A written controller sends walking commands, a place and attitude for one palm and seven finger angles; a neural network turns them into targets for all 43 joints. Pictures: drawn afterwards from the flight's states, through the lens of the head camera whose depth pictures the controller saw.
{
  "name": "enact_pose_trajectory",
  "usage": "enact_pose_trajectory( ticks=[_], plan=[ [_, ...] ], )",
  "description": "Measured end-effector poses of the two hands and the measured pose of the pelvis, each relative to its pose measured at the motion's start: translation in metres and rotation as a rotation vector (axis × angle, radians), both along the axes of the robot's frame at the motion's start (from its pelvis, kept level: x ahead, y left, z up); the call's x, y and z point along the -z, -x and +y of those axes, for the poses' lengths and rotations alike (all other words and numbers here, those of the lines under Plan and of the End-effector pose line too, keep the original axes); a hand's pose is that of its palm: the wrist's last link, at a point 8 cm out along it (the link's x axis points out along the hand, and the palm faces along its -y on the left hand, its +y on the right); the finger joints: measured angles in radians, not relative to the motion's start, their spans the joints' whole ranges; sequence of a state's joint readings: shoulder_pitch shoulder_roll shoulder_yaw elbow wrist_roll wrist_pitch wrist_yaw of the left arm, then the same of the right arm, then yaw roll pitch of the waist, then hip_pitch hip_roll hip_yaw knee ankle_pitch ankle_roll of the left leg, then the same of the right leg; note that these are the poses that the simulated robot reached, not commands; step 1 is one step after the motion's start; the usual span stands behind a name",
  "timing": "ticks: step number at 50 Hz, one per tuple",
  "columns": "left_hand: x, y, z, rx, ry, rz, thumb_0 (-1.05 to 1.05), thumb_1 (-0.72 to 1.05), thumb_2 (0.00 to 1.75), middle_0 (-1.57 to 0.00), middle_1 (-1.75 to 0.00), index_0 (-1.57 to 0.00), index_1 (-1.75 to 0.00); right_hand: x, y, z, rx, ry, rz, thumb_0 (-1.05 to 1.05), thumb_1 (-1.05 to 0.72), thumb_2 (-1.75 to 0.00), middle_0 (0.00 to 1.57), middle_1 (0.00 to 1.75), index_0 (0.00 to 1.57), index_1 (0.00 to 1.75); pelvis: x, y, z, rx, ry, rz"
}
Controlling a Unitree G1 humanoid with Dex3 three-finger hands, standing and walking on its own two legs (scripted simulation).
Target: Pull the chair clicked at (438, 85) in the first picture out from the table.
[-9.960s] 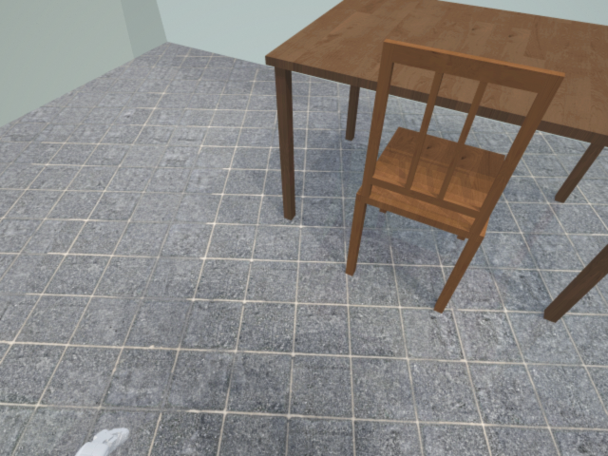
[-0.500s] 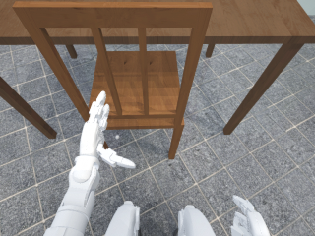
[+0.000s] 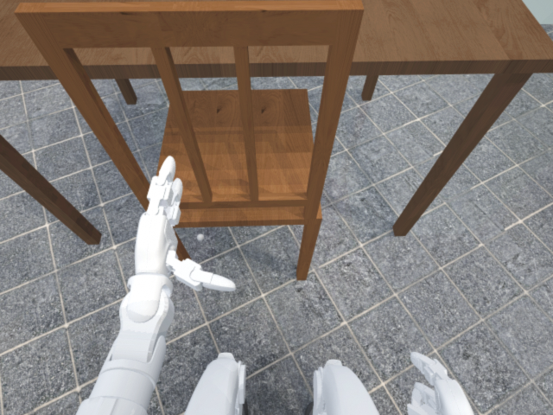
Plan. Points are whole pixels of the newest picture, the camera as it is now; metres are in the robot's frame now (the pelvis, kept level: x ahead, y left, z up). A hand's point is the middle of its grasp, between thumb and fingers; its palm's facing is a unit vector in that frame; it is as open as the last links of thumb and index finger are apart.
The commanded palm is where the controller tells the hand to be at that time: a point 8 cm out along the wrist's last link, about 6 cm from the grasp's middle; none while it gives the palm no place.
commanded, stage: aim the fingers beside a spindle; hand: left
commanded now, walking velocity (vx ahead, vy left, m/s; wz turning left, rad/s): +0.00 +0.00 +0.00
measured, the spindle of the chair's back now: (190, 141) +0.52 +0.15 +0.04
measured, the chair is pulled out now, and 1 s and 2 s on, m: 0.00 0.00 0.00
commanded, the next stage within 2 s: none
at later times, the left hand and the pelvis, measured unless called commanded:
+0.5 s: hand (207, 241) +0.36 +0.11 +0.01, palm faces -0.04 -1.00 -0.02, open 17.0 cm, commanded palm +0.34 +0.16 +0.02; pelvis +0.00 +0.01 +0.00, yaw +0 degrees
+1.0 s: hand (206, 233) +0.36 +0.11 +0.03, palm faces -0.02 -1.00 -0.04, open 16.9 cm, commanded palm +0.34 +0.17 +0.02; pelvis +0.00 +0.01 +0.00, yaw +0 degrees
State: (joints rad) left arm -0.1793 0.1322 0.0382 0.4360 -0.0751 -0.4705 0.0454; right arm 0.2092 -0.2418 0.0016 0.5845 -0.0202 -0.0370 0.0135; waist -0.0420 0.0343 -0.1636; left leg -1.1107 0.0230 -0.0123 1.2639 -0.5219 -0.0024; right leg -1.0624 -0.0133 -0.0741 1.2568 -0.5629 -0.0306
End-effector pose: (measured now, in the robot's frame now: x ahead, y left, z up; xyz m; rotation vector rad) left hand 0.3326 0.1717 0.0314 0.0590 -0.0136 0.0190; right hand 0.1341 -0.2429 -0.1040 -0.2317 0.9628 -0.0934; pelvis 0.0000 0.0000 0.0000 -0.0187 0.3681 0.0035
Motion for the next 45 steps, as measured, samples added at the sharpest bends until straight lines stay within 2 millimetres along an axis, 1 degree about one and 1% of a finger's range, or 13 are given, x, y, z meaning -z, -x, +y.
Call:
enact_pose_trajectory(
  ticks=[3, 7, 10, 12, 16, 19, 21, 27, 31, 35, 39, 42, 45],
  plan=[
    [0.002, -0.005, -0.003, 0.018, 0.002, 0.002, -0.01, -0.5, 0.3, -0.06, -0.08, -0.06, -0.08, 0.0, -0.002, -0.001, -0.005, 0.007, -0.005, 0.01, -0.9, -0.9, 0.2, 0.3, 0.2, 0.3, 0.002, 0.001, -0.001, -0.004, 0.002, 0.002],
    [0.012, -0.012, -0.008, 0.042, 0.014, 0.038, -0.01, -0.5, 0.3, -0.06, -0.08, -0.06, -0.08, 0.0, -0.004, -0.003, 0.0, 0.013, -0.011, 0.01, -0.9, -0.9, 0.2, 0.3, 0.2, 0.3, 0.003, 0.002, -0.001, -0.003, 0.003, 0.011],
    [0.016, -0.015, -0.007, 0.033, 0.017, 0.051, -0.01, -0.5, 0.3, -0.06, -0.08, -0.06, -0.08, 0.0, -0.003, -0.003, 0.007, 0.017, -0.012, 0.01, -0.9, -0.9, 0.2, 0.3, 0.2, 0.3, 0.004, 0.002, 0.0, 0.002, 0.002, 0.017],
    [0.014, -0.015, -0.002, 0.016, 0.015, 0.04, -0.01, -0.5, 0.3, -0.07, -0.08, -0.06, -0.08, 0.0, -0.002, -0.002, 0.011, 0.015, -0.009, 0.01, -0.9, -0.9, 0.2, 0.3, 0.2, 0.3, 0.004, 0.001, 0.0, 0.006, 0.001, 0.018],
    [0.003, -0.013, 0.009, -0.012, 0.006, 0.004, -0.01, -0.5, 0.3, -0.07, -0.08, -0.06, -0.08, 0.001, 0.0, 0.001, 0.011, 0.003, 0.004, 0.01, -0.9, -0.9, 0.2, 0.3, 0.2, 0.3, 0.002, -0.001, 0.002, 0.007, 0.001, 0.015],
    [0.0, -0.01, 0.011, -0.003, 0.003, 0.005, -0.01, -0.5, 0.3, -0.06, -0.08, -0.06, -0.08, 0.002, 0.002, 0.004, 0.006, -0.007, 0.017, 0.01, -0.9, -0.9, 0.2, 0.3, 0.2, 0.3, 0.0, -0.003, 0.003, 0.004, 0.003, 0.012],
    [0.003, -0.008, 0.008, 0.016, 0.01, 0.025, -0.01, -0.5, 0.3, -0.06, -0.08, -0.06, -0.08, 0.002, 0.002, 0.006, 0.003, -0.011, 0.022, 0.01, -0.9, -0.9, 0.2, 0.3, 0.2, 0.3, -0.001, -0.003, 0.005, 0.001, 0.005, 0.012],
    [0.017, -0.004, -0.012, 0.064, 0.039, 0.066, -0.01, -0.5, 0.3, -0.06, -0.08, -0.06, -0.08, -0.001, -0.001, 0.008, 0.009, 0.001, 0.007, 0.01, -0.9, -0.9, 0.2, 0.3, 0.2, 0.3, 0.001, -0.003, 0.008, 0.002, 0.007, 0.016],
    [0.007, -0.005, -0.012, 0.04, 0.021, 0.005, -0.01, -0.5, 0.3, -0.06, -0.08, -0.06, -0.08, -0.001, -0.003, 0.008, 0.011, 0.002, -0.009, 0.01, -0.9, -0.9, 0.2, 0.3, 0.2, 0.3, 0.002, -0.003, 0.008, 0.007, 0.006, 0.012],
    [-0.003, -0.006, 0.0, 0.001, -0.006, -0.027, -0.01, -0.5, 0.3, -0.07, -0.08, -0.06, -0.08, -0.001, -0.003, 0.011, 0.005, -0.012, -0.005, 0.01, -0.9, -0.9, 0.2, 0.3, 0.2, 0.3, 0.001, -0.002, 0.008, 0.01, 0.003, 0.004],
    [0.006, -0.006, 0.006, -0.002, -0.009, 0.034, -0.01, -0.5, 0.3, -0.06, -0.08, -0.06, -0.08, 0.0, -0.003, 0.013, -0.006, -0.019, 0.005, 0.01, -0.9, -0.9, 0.2, 0.3, 0.2, 0.3, 0.001, 0.0, 0.007, 0.002, 0.006, 0.002],
    [0.016, -0.003, 0.003, 0.019, 0.013, 0.072, -0.01, -0.5, 0.3, -0.06, -0.08, -0.06, -0.08, -0.001, -0.003, 0.012, -0.008, -0.01, 0.005, 0.01, -0.9, -0.9, 0.2, 0.3, 0.2, 0.3, 0.001, 0.001, 0.007, -0.001, 0.009, 0.007],
    [0.015, -0.002, -0.005, 0.041, 0.035, 0.053, -0.01, -0.5, 0.3, -0.06, -0.08, -0.06, -0.08, -0.001, -0.002, 0.01, -0.004, 0.004, -0.001, 0.01, -0.9, -0.9, 0.2, 0.3, 0.2, 0.3, 0.002, 0.001, 0.008, -0.002, 0.012, 0.01]
  ],
)
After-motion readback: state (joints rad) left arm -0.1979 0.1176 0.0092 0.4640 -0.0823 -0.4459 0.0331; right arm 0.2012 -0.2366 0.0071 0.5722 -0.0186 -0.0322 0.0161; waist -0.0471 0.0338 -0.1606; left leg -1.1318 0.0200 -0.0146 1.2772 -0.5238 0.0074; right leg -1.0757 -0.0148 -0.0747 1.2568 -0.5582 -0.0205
